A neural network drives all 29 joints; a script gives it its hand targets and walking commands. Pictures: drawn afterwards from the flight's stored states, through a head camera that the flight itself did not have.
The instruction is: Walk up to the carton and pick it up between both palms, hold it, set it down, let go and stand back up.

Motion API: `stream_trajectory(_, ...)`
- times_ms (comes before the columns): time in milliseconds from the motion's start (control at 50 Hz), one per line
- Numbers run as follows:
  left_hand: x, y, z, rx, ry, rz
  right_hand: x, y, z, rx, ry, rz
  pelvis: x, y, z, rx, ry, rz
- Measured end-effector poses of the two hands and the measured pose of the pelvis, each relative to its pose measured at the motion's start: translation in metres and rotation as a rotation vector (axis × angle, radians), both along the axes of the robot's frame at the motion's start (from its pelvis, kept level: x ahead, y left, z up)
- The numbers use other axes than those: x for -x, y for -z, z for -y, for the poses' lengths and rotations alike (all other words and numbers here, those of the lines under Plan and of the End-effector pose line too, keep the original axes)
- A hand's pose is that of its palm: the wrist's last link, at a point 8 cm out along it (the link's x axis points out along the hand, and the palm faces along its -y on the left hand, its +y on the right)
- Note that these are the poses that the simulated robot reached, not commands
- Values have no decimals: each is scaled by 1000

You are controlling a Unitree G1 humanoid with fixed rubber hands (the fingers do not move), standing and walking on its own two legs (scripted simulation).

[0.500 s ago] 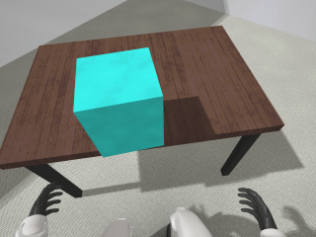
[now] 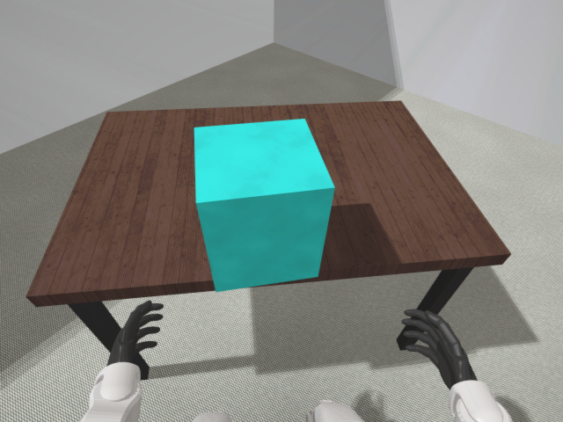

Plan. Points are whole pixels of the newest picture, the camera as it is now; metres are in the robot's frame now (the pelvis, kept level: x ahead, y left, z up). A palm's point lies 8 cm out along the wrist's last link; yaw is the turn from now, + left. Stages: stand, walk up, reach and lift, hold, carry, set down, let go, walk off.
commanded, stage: reach and lift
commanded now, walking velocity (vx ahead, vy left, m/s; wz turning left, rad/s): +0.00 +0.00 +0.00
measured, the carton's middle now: (259, 206) +0.50 +0.05 +0.00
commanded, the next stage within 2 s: none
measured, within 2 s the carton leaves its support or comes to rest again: neither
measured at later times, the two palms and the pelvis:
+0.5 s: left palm (163, 326) +0.25 +0.18 +0.01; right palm (457, 343) +0.24 -0.25 -0.01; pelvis +0.02 -0.03 +0.01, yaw +0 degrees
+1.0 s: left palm (160, 295) +0.29 +0.19 +0.02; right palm (439, 286) +0.31 -0.23 +0.03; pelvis +0.06 -0.02 +0.03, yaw +0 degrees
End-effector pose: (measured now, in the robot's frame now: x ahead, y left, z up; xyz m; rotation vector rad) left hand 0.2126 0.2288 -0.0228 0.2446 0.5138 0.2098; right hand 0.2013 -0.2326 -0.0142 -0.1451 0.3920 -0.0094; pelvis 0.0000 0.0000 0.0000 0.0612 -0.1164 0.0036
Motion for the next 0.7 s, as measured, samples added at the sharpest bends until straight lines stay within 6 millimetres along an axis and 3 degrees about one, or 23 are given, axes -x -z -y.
stream_trajectory(80, -11, -13, 17, 36, -2, 75, -16, -24, 3, 1, -36, 65, -3, -6, 2, 21, 14, -12)
stream_trajectory(160, -12, -14, 34, 70, -21, 89, -34, -39, 17, -20, -35, 129, -2, -6, 10, 16, 18, -21)
stream_trajectory(260, -12, -17, 48, 84, -38, 93, -35, -31, 28, -75, -13, 114, -3, -8, 20, 2, 15, -24)
stream_trajectory(440, -28, -28, 51, 75, -50, 152, -28, -5, 19, -143, -18, 27, -16, -12, 29, -15, 7, -52)
stream_trajectory(700, -57, -27, 46, 85, -74, 143, -63, -11, 12, -167, 1, 58, -45, -20, 28, -13, 1, -119)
